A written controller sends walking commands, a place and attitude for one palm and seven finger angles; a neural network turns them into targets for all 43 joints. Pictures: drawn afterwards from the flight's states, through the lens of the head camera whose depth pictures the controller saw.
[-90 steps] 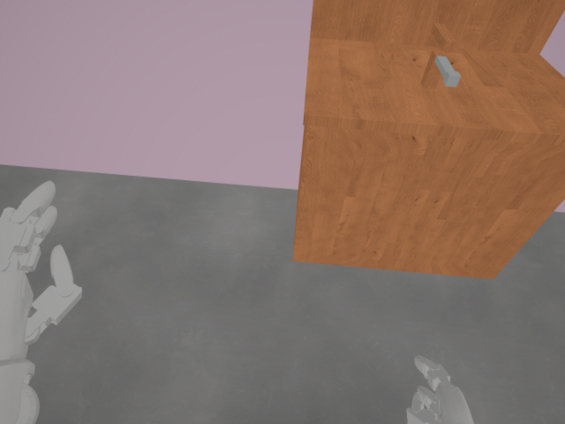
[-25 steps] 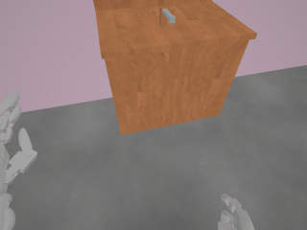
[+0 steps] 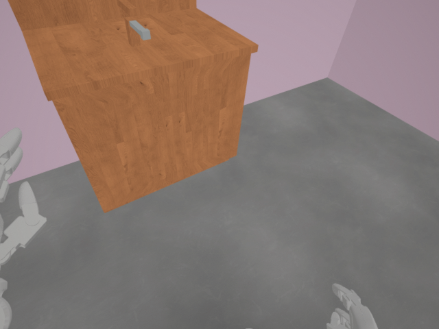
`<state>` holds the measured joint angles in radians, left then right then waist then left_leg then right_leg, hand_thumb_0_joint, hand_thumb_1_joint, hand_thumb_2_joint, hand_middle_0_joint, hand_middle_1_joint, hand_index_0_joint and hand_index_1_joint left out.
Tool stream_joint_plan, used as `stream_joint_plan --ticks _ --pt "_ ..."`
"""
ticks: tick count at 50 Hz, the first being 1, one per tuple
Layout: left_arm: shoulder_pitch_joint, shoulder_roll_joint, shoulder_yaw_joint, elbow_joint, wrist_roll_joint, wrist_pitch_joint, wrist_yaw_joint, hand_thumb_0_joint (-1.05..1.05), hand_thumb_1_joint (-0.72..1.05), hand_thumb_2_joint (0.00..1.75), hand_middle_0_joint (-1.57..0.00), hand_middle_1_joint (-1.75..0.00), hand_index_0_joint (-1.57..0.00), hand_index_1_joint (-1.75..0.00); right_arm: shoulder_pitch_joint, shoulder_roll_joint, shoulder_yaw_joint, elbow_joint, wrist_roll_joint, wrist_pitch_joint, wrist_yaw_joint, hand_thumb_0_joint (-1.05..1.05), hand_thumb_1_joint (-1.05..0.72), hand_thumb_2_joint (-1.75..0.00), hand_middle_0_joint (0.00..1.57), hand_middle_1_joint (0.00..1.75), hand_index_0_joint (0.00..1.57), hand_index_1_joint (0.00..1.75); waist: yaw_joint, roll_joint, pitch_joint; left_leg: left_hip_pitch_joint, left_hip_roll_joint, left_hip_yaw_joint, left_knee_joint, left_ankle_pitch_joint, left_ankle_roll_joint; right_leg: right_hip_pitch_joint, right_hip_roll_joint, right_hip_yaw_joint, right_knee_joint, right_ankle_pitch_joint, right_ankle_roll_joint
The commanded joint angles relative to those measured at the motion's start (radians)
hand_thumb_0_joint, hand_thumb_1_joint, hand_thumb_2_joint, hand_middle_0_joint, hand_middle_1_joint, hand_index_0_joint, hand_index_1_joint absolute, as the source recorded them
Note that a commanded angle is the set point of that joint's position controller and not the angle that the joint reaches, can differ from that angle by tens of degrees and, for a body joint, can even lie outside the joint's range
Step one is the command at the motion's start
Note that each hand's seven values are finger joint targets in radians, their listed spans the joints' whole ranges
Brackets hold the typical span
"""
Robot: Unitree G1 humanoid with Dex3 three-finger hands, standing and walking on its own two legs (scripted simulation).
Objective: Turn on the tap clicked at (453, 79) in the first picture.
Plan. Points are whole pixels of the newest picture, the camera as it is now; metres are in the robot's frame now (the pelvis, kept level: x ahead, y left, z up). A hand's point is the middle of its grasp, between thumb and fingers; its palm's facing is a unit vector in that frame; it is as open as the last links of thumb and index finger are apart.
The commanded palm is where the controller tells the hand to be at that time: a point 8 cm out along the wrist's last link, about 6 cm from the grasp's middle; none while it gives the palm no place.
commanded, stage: walk to a spot facing it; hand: left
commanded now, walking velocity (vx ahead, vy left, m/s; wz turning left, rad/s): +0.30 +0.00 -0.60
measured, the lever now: (145, 34) +0.99 +0.35 +0.11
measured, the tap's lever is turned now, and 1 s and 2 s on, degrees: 0 0 0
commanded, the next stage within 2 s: turn to face it in 1.24 s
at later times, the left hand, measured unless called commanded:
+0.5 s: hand (193, 165) +0.32 +0.08 +0.18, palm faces +0.09 -0.86 -0.51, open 7.4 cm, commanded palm +0.28 +0.15 +0.19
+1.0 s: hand (232, 100) +0.48 +0.03 +0.20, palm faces +0.10 -0.87 -0.48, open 7.4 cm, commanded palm +0.45 +0.09 +0.19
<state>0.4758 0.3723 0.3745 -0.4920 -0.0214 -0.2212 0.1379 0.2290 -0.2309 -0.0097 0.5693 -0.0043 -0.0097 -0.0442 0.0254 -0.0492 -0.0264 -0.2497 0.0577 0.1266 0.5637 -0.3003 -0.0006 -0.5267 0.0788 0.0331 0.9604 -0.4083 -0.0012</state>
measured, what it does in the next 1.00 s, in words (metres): walks ahead, turning right: right foot, then left foot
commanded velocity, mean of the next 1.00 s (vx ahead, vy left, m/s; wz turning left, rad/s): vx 0.36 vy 0.00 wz -0.22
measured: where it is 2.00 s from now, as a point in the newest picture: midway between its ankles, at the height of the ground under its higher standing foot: (277, 313)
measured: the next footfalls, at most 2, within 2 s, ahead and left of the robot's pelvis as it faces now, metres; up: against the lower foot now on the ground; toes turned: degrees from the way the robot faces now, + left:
right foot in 0.30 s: +0.08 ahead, -0.19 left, +0.00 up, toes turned -19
left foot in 0.66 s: +0.25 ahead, +0.01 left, +0.00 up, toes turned -6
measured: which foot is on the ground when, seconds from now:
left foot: down 0.00-0.28, up 0.30-0.64, down 0.66-1.00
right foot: up 0.00-0.28, down 0.30-0.68, up 0.70-1.00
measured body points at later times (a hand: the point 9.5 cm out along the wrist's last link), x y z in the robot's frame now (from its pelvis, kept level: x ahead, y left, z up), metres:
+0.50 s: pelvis +0.05 -0.08 +0.00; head +0.08 -0.09 +0.45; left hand +0.30 +0.13 +0.21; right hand +0.12 -0.37 -0.10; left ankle +0.12 +0.05 -0.66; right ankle +0.04 -0.18 -0.73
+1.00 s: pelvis +0.20 -0.12 +0.01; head +0.22 -0.14 +0.46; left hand +0.47 +0.07 +0.22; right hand +0.29 -0.34 -0.10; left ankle +0.21 +0.02 -0.73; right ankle +0.22 -0.25 -0.70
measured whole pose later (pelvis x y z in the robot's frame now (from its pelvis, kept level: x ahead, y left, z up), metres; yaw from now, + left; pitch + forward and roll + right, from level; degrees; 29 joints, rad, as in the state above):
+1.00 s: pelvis +0.20 -0.12 +0.01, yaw -20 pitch +1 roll -1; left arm 0.49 0.40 0.37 -0.56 -0.01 -0.21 0.14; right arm 0.24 -0.10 0.06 0.60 -0.02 -0.09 -0.04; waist 0.02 0.04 0.03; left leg -0.16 0.15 0.21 0.48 -0.31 -0.04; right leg -0.43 -0.07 -0.16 0.70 -0.32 0.02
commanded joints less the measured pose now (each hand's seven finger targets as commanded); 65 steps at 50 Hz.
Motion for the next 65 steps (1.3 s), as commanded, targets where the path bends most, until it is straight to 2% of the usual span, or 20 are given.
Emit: stream_joint_plan --ticks 1,6,12,13,15,16,18,23,31,32,34,35,36,42,51,52,53,54,58,65 --pt "-0.196 0.123 0.019 -0.187 0.036 -0.087 0.005 0.00 0.90 0.90 -0.20 -0.30 -0.20 -0.30 -0.110 -0.104 -0.035 -0.126 0.003 -0.076 0.005 0.00 -0.90 -0.90 0.20 0.30 0.20 0.30 -0.031 0.255 0.108 -0.008 0.364 -0.265 -0.360 -0.291 0.161 -0.225 -0.124 -0.043 0.329 0.006 0.038" --pt "-0.216 0.120 0.013 -0.125 0.042 -0.079 0.004 0.00 0.90 0.90 -0.20 -0.30 -0.20 -0.30 -0.087 -0.107 -0.036 -0.126 0.001 -0.087 0.005 0.00 -0.90 -0.90 0.20 0.30 0.20 0.30 -0.037 0.301 0.141 -0.077 0.315 -0.073 -0.358 -0.181 0.102 -0.027 -0.130 -0.156 0.025 0.038 0.050" --pt "-0.144 0.181 0.092 -0.130 0.016 -0.076 0.005 0.00 0.90 0.90 -0.20 -0.30 -0.20 -0.30 -0.079 -0.096 -0.040 -0.124 -0.008 -0.113 0.006 0.00 -0.90 -0.90 0.20 0.30 0.20 0.30 -0.006 0.270 -0.022 -0.017 0.292 0.072 -0.030 0.050 0.057 0.304 -0.047 -0.273 -0.373 0.050 0.028" --pt "-0.139 0.188 0.096 -0.160 0.015 -0.067 0.006 0.00 0.90 0.90 -0.20 -0.30 -0.20 -0.30 -0.070 -0.085 -0.041 -0.121 0.002 -0.115 0.012 0.00 -0.90 -0.90 0.20 0.30 0.20 0.30 0.008 0.159 -0.091 -0.075 0.237 0.110 0.202 0.144 0.046 0.455 -0.051 -0.229 -0.453 0.105 0.003" --pt "-0.086 0.244 0.157 -0.169 0.009 -0.060 0.018 0.00 0.90 0.90 -0.20 -0.30 -0.20 -0.30 -0.108 -0.046 -0.032 -0.145 0.009 -0.119 0.014 0.00 -0.90 -0.90 0.20 0.30 0.20 0.30 0.015 -0.300 -0.186 -0.534 0.006 0.034 0.753 -0.320 -0.019 0.710 -0.404 0.500 -0.574 0.481 -0.203" --pt "-0.111 0.278 0.200 -0.250 -0.008 -0.067 0.031 0.00 0.90 0.90 -0.20 -0.30 -0.20 -0.30 -0.161 -0.059 -0.028 -0.145 0.004 -0.117 0.015 0.00 -0.90 -0.90 0.20 0.30 0.20 0.30 0.015 -0.208 -0.171 -0.586 0.056 -0.100 0.849 -0.311 -0.029 0.682 -0.487 0.550 -0.593 0.526 -0.243" --pt "0.006 0.247 0.193 -0.227 -0.008 -0.066 0.023 0.00 0.90 0.90 -0.20 -0.30 -0.20 -0.30 -0.118 -0.072 -0.032 -0.122 0.011 -0.093 0.023 0.00 -0.90 -0.90 0.20 0.30 0.20 0.30 -0.011 -0.071 -0.160 -0.551 0.104 -0.155 0.819 -0.177 -0.039 0.575 -0.431 0.485 -0.621 0.171 -0.244" --pt "0.020 0.232 0.207 -0.310 -0.013 -0.085 0.027 0.00 0.90 0.90 -0.20 -0.30 -0.20 -0.30 -0.138 -0.076 -0.029 -0.105 0.010 -0.047 0.004 0.00 -0.90 -0.90 0.20 0.30 0.20 0.30 -0.043 -0.052 -0.106 -0.365 0.122 -0.111 0.487 -0.056 -0.045 0.341 -0.354 0.155 -0.667 0.193 -0.202" --pt "-0.064 0.137 0.082 -0.134 -0.006 -0.051 0.036 0.00 0.90 0.90 -0.20 -0.30 -0.20 -0.30 -0.085 -0.084 -0.038 -0.115 0.005 -0.070 -0.043 0.00 -0.90 -0.90 0.20 0.30 0.20 0.30 -0.038 0.003 -0.032 0.044 0.027 0.052 -0.050 0.031 -0.004 0.214 -0.246 0.063 -0.596 -0.053 -0.122" --pt "-0.099 0.136 0.068 -0.127 -0.002 -0.054 0.034 0.00 0.90 0.90 -0.20 -0.30 -0.20 -0.30 -0.072 -0.096 -0.044 -0.116 0.004 -0.072 -0.051 0.00 -0.90 -0.90 0.20 0.30 0.20 0.30 -0.047 0.043 -0.016 0.095 0.044 0.024 -0.093 -0.019 0.010 0.177 -0.223 0.048 -0.528 -0.069 -0.102" --pt "-0.147 0.123 0.061 -0.149 -0.001 -0.061 0.035 0.00 0.90 0.90 -0.20 -0.30 -0.20 -0.30 -0.068 -0.132 -0.052 -0.129 0.008 -0.073 -0.055 0.00 -0.90 -0.90 0.20 0.30 0.20 0.30 -0.053 0.329 -0.003 0.245 0.284 -0.395 -0.279 -0.206 0.135 -0.044 -0.076 -0.075 -0.158 -0.079 -0.026" --pt "-0.178 0.144 0.052 -0.152 0.006 -0.069 0.032 0.00 0.90 0.90 -0.20 -0.30 -0.20 -0.30 -0.089 -0.107 -0.036 -0.131 0.008 -0.079 -0.052 0.00 -0.90 -0.90 0.20 0.30 0.20 0.30 -0.053 0.377 0.022 0.211 0.384 -0.569 -0.372 -0.256 0.189 -0.102 -0.067 -0.090 0.043 -0.153 -0.015" --pt "-0.212 0.182 0.067 -0.157 0.016 -0.072 0.028 0.00 0.90 0.90 -0.20 -0.30 -0.20 -0.30 -0.106 -0.082 -0.015 -0.123 -0.007 -0.091 -0.049 0.00 -0.90 -0.90 0.20 0.30 0.20 0.30 -0.057 0.348 0.055 0.104 0.401 -0.584 -0.416 -0.345 0.197 -0.097 -0.115 -0.042 0.160 -0.117 -0.017" --pt "-0.111 0.149 0.055 -0.330 0.017 -0.048 0.027 0.00 0.90 0.90 -0.20 -0.30 -0.20 -0.30 -0.076 -0.083 -0.026 -0.104 -0.006 -0.136 -0.027 0.00 -0.90 -0.90 0.20 0.30 0.20 0.30 -0.023 0.283 -0.003 0.118 0.284 -0.184 -0.333 -0.013 0.142 -0.048 -0.164 -0.118 0.020 0.050 0.011" --pt "-0.075 0.142 0.096 -0.113 -0.001 -0.009 0.025 0.00 0.90 0.90 -0.20 -0.30 -0.20 -0.30 -0.102 -0.066 -0.027 -0.099 0.006 -0.094 -0.032 0.00 -0.90 -0.90 0.20 0.30 0.20 0.30 -0.018 0.152 -0.086 0.033 0.214 0.053 0.021 0.193 0.076 0.388 -0.072 -0.266 -0.479 0.162 0.006" --pt "-0.083 0.151 0.096 -0.101 0.004 -0.002 0.025 0.00 0.90 0.90 -0.20 -0.30 -0.20 -0.30 -0.096 -0.055 -0.029 -0.094 0.012 -0.086 -0.027 0.00 -0.90 -0.90 0.20 0.30 0.20 0.30 -0.011 0.017 -0.123 -0.076 0.165 0.081 0.245 0.166 0.060 0.504 -0.151 -0.142 -0.519 0.157 -0.040" --pt "-0.097 0.188 0.115 -0.112 0.013 0.000 0.028 0.00 0.90 0.90 -0.20 -0.30 -0.20 -0.30 -0.104 -0.031 -0.027 -0.108 0.017 -0.077 -0.023 0.00 -0.90 -0.90 0.20 0.30 0.20 0.30 -0.015 -0.251 -0.161 -0.335 0.046 0.092 0.531 -0.080 0.024 0.658 -0.373 0.263 -0.586 0.236 -0.149" --pt "-0.090 0.222 0.152 -0.130 0.002 0.002 0.034 0.00 0.90 0.90 -0.20 -0.30 -0.20 -0.30 -0.145 -0.049 -0.024 -0.122 0.015 -0.082 -0.020 0.00 -0.90 -0.90 0.20 0.30 0.20 0.30 0.002 -0.297 -0.140 -0.499 0.002 -0.026 0.725 -0.274 0.003 0.687 -0.501 0.487 -0.640 0.358 -0.223" --pt "-0.025 0.195 0.134 -0.221 0.000 -0.036 0.027 0.00 0.90 0.90 -0.20 -0.30 -0.20 -0.30 -0.151 -0.068 -0.024 -0.084 0.015 -0.052 -0.003 0.00 -0.90 -0.90 0.20 0.30 0.20 0.30 -0.019 -0.049 -0.072 -0.520 0.090 -0.142 0.794 -0.092 -0.029 0.551 -0.461 0.219 -0.629 0.359 -0.199" --pt "0.026 0.219 0.179 -0.344 -0.007 -0.064 0.058 0.00 0.90 0.90 -0.20 -0.30 -0.20 -0.30 -0.133 -0.050 -0.040 -0.122 0.005 -0.046 -0.019 0.00 -0.90 -0.90 0.20 0.30 0.20 0.30 -0.016 -0.050 -0.077 -0.314 0.064 0.011 0.253 0.017 -0.021 0.512 -0.392 -0.090 -0.591 0.640 -0.152"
